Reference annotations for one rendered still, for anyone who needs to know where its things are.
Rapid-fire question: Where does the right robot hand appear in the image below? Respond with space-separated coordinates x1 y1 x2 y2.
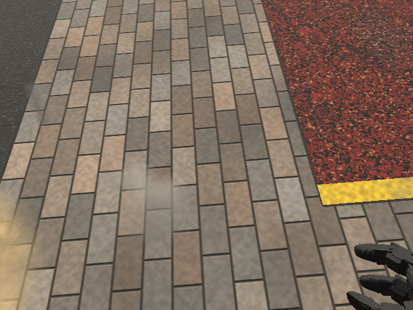
347 242 413 310

